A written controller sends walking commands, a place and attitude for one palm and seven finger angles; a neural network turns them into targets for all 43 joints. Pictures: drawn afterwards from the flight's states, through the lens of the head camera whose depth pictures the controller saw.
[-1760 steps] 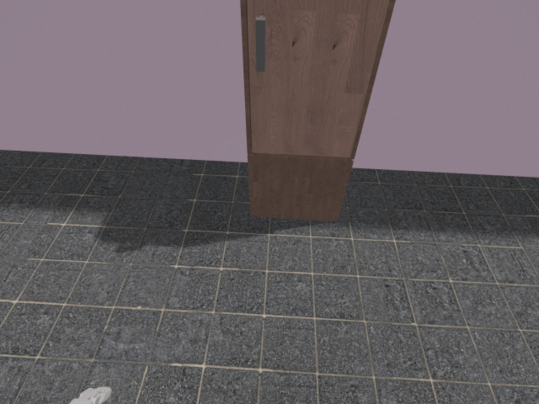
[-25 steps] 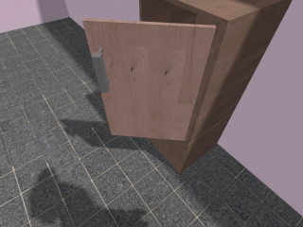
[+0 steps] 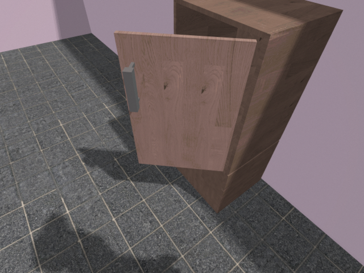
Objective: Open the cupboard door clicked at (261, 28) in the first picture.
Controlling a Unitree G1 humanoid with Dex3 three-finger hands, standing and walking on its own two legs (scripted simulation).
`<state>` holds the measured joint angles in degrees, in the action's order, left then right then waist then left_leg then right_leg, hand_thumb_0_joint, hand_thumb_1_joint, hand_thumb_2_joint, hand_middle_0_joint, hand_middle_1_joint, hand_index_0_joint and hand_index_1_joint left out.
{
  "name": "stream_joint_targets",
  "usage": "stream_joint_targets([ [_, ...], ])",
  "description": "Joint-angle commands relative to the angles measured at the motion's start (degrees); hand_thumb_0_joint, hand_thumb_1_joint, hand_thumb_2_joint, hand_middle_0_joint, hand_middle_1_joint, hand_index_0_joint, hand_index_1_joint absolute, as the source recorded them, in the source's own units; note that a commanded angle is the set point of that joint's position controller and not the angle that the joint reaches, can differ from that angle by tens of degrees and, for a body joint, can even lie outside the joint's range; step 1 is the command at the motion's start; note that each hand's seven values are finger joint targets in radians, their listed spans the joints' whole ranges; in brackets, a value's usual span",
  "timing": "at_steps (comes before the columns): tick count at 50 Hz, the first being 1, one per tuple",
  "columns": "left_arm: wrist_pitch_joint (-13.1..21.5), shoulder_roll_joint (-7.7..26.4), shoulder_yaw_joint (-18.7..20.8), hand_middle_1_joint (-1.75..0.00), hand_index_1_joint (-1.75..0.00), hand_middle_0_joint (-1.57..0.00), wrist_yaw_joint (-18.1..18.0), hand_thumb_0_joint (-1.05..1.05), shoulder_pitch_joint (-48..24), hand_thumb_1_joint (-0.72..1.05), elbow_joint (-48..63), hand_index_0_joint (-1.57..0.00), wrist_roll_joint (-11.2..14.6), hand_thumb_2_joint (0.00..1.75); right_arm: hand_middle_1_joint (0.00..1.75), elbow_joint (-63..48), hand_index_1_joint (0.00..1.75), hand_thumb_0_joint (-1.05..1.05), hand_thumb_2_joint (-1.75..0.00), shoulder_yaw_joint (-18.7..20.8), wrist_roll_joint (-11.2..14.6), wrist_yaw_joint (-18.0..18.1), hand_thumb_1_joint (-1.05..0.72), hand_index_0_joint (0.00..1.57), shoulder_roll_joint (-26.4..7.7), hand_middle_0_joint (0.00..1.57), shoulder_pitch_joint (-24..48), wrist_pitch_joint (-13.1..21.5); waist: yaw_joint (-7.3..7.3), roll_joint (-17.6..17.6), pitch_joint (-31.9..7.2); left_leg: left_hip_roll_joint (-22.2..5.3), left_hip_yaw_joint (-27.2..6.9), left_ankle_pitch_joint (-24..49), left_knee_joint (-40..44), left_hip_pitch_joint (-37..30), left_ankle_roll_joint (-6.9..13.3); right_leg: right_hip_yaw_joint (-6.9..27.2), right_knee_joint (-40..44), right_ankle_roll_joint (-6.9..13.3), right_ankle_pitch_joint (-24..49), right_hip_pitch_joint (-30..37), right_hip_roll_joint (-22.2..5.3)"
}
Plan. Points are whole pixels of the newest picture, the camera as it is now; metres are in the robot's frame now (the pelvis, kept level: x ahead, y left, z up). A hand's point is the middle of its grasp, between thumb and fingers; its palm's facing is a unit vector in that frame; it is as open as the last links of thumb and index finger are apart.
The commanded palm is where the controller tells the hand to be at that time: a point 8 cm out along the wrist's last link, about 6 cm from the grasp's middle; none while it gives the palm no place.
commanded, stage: shuffle to correct the standing spot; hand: left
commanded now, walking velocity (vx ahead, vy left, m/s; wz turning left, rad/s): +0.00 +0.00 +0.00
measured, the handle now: (133, 87) +0.62 +0.20 +0.09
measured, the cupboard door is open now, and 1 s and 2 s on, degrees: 47 47 47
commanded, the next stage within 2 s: come to a stop and stand still in 0.34 s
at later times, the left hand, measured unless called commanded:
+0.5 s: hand out of the picture +0.02 +0.20 -0.19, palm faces -0.02 -0.99 -0.12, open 7.4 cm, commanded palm none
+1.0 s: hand out of the picture +0.14 +0.19 -0.18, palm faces +0.01 -0.98 -0.19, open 7.2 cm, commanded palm none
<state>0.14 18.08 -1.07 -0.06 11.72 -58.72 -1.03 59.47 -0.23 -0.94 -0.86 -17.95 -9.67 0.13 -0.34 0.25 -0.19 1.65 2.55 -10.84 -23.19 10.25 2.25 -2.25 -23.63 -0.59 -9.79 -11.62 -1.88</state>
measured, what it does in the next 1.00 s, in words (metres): steps on the spot: right foot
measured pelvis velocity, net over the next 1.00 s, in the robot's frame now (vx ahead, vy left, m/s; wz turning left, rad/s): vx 0.08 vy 0.02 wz -0.03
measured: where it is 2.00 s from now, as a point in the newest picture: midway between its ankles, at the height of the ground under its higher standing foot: outside the picture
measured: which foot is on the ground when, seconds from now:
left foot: down 0.00-1.00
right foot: down 0.00-0.40, up 0.42-0.76, down 0.78-1.00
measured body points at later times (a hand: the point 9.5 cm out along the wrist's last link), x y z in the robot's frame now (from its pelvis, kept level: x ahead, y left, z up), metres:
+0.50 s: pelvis +0.05 +0.04 +0.00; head +0.05 +0.06 +0.44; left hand +0.02 +0.25 -0.18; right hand -0.01 -0.18 -0.15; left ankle +0.02 +0.09 -0.74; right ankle +0.03 -0.10 -0.70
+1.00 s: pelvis +0.08 +0.02 -0.01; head +0.09 +0.03 +0.44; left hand +0.14 +0.25 -0.16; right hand +0.06 -0.19 -0.17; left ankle +0.02 +0.09 -0.74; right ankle +0.11 -0.11 -0.74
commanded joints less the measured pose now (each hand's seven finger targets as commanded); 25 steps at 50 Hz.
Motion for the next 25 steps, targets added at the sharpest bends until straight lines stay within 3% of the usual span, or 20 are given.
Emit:
stream_joint_targets([
  [1, 1.39, 9.6, 2.38, -0.3, -0.3, -0.2, -0.83, 0.0, -1.42, 0.9, 2.91, -0.2, 0.07, 0.9, 0.3, -2.66, 0.3, 0.0, -0.9, 2.31, 0.04, 0.94, -0.9, 0.2, -9.84, 0.2, 2.04, 1.74, 0.36, 0.44, 1.02, -7.38, -8.05, -4.86, 6.89, 3.44, -0.12, 7.07, 5.82, 2.08, -5.41, 0.74, -5.57],
  [2, 1.43, 9.43, 2.36, -0.3, -0.3, -0.2, -0.86, 0.0, -1.24, 0.9, 2.51, -0.2, 0.1, 0.9, 0.3, -2.13, 0.3, 0.0, -0.9, 2.26, 0.09, 0.99, -0.9, 0.2, -9.71, 0.2, 1.84, 1.82, 0.38, 0.14, 0.46, -7.41, -8.15, -4.08, 6.84, 3.19, -0.14, 7.16, 5.72, 2.08, -4.67, 1.22, -5.61],
  [5, 0.53, 3.69, 1.18, -0.3, -0.3, -0.2, -1.26, 0.0, 3.14, 0.9, 0.22, -0.2, 0.08, 0.9, 0.3, 0.38, 0.3, 0.0, -0.9, 0.78, -0.19, 0.89, -0.9, 0.2, -3.31, 0.2, -2.44, 0.68, 0.35, 1.32, 0.87, -6.42, -6.34, -10.07, 5.79, 3.64, -0.99, 7.3, 6.47, 1.56, -12.02, 0.98, -5.78],
  [8, -0.11, 3.59, 1.72, -0.3, -0.3, -0.2, -1.21, 0.0, 5.68, 0.9, -0.3, -0.2, -0.18, 0.9, 0.3, 1.32, 0.3, 0.0, -0.9, 0.85, -0.41, 0.89, -0.9, 0.2, -2.6, 0.2, -4.84, -0.07, 0.05, 2.81, 4.41, -4.92, -5.26, -17.29, 3.71, 7.17, -0.94, 9.96, 7.93, 2.48, -22.22, -1.54, -6.51],
  [10, -0.11, 3.92, 2.27, -0.3, -0.3, -0.2, -1.24, 0.0, 7.16, 0.9, -0.5, -0.2, -0.19, 0.9, 0.3, 1.6, 0.3, 0.0, -0.9, 0.98, -0.39, 0.94, -0.9, 0.2, -1.68, 0.2, -5.97, -0.18, -0.1, 4.17, 6.5, -3.81, -3.68, -16.45, 0.55, 8.49, -1.05, 12.12, 9.17, 3.64, -24.82, -2.55, -7.61],
  [13, 0.29, 3.43, 3.05, -0.3, -0.3, -0.2, -1.42, 0.0, 9.78, 0.9, -0.79, -0.2, 0.1, 0.9, 0.3, 1.78, 0.3, 0.0, -0.9, 0.9, -0.23, 1.13, -0.9, 0.2, 0.38, 0.2, -7.99, 0.36, -0.28, 6.7, 6.28, -2.78, -1.05, -11.73, -5.09, 10.06, -1.21, 15.08, 9.76, 6.09, -23.79, -0.43, -10.22],
  [16, 0.26, 1.96, 3.56, -0.3, -0.3, -0.2, -1.58, 0.0, 10.11, 0.9, -0.43, -0.2, 0.03, 0.9, 0.3, 2.35, 0.3, 0.0, -0.9, 1.23, -0.02, 1.29, -0.9, 0.2, 1.58, 0.2, -11.35, 0.73, 0.76, 4.37, 7.25, -3.25, -1.0, -12.24, -4.09, 6.99, -0.85, 12.7, 7.24, 6.42, -24.07, -4.34, -9.46],
  [17, 0.18, 0.84, 3.55, -0.3, -0.3, -0.2, -1.54, 0.0, 9.82, 0.9, -0.31, -0.2, -0.08, 0.9, 0.3, 2.7, 0.3, 0.0, -0.9, 1.37, -0.01, 1.36, -0.9, 0.2, 1.83, 0.2, -12.9, 0.87, 1.29, 2.3, 8.16, -3.8, -1.97, -12.81, -2.09, 5.47, -0.52, 10.46, 4.82, 5.9, -22.91, -6.36, -7.87],
  [18, 0.05, -0.45, 3.38, -0.3, -0.3, -0.2, -1.47, 0.0, 9.4, 0.9, -0.05, -0.2, -0.22, 0.9, 0.3, 3.08, 0.3, 0.0, -0.9, 1.49, -0.02, 1.44, -0.9, 0.2, 1.56, 0.2, -14.85, 1.08, 1.85, -0.89, 8.61, -5.78, -5.14, -14.87, 1.74, 3.91, 0.35, 7.21, 0.67, 4.82, -21.17, -8.23, -5.35],
  [19, 0.0, -2.77, 3.05, -0.3, -0.3, -0.2, -1.4, 0.0, 8.85, 0.9, 0.3, -0.2, -0.47, 0.9, 0.3, 3.86, 0.3, 0.0, -0.9, 1.93, -0.08, 1.7, -0.9, 0.2, 0.27, 0.2, -17.24, 1.38, 2.62, -6.71, 9.08, -10.53, -11.83, -16.78, 7.07, 1.41, 2.39, 2.0, -7.53, 3.33, -16.89, -11.31, -1.55],
  [20, 0.19, -4.48, 2.62, -0.3, -0.3, -0.2, -1.33, 0.0, 7.39, 0.9, 1.41, -0.2, -0.82, 0.9, 0.3, 4.5, 0.3, 0.0, -0.9, 2.57, -0.1, 2.11, -0.9, 0.2, -1.89, 0.2, -20.68, 1.68, 3.6, -12.46, 9.39, -16.76, -21.06, -16.04, 12.29, -2.48, 6.0, -2.9, -17.28, 1.82, -15.59, -16.59, 1.36],
  [21, 0.46, -4.96, 2.46, -0.3, -0.3, -0.2, -1.48, 0.0, 4.58, 0.9, 2.69, -0.2, -1.1, 0.9, 0.3, 5.05, 0.3, 0.0, -0.9, 2.52, -0.19, 2.55, -0.9, 0.2, -1.06, 0.2, -22.81, 2.12, 4.52, -12.24, 11.46, -19.64, -24.99, -6.26, 14.01, -7.09, 8.57, -1.29, -25.46, 1.81, -19.07, -24.25, 0.47],
  [22, 0.84, -4.83, 2.6, -0.3, -0.3, -0.2, -1.47, 0.0, 4.12, 0.9, 2.94, -0.2, -0.95, 0.9, 0.3, 5.43, 0.3, 0.0, -0.9, 1.99, -0.19, 2.85, -0.9, 0.2, 0.41, 0.2, -23.47, 2.64, 4.09, -8.5, 10.45, -20.54, -23.98, 6.01, 11.99, -10.45, 10.1, 0.94, -30.42, 2.16, -18.45, -26.9, -1.69],
  [24, 1.1, -6.59, 2.61, -0.3, -0.3, -0.2, -1.43, 0.0, 5.15, 0.9, 1.61, -0.2, -0.34, 0.9, 0.3, 5.11, 0.3, 0.0, -0.9, 1.01, -0.15, 3.44, -0.9, 0.2, 3.02, 0.2, -22.46, 3.35, 2.6, -2.18, 7.7, -18.69, -15.93, 30.52, 7.54, -9.9, 9.42, 1.72, -31.87, 1.58, -14.69, -23.12, -3.48],
  [25, 0.96, -7.39, 2.46, -0.3, -0.3, -0.2, -1.37, 0.0, 5.8, 0.9, 0.95, -0.2, -0.16, 0.9, 0.3, 5.04, 0.3, 0.0, -0.9, 0.68, -0.04, 3.77, -0.9, 0.2, 3.91, 0.2, -21.69, 3.61, 1.83, -1.07, 6.8, -17.5, -13.07, 40.62, 6.28, -8.82, 8.49, 1.32, -29.93, 1.13, -13.38, -20.25, -3.14],
])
